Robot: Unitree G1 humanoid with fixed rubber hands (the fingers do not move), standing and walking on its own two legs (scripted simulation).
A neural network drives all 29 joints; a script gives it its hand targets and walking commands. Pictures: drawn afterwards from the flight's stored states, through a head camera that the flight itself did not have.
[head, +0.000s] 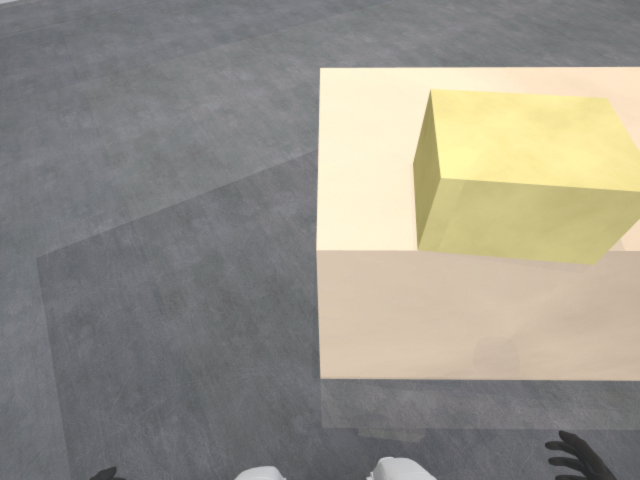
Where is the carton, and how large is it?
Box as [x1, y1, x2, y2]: [413, 89, 639, 264]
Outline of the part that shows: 430,89 413,162 417,248 419,250 594,264 639,218 639,152 606,98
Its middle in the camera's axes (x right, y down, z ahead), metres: +0.32 -0.11 +0.65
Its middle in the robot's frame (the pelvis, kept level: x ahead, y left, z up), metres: +0.56 -0.30 +0.02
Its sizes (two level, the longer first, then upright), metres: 0.291 0.224 0.169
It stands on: a pedestal, 0.68 m high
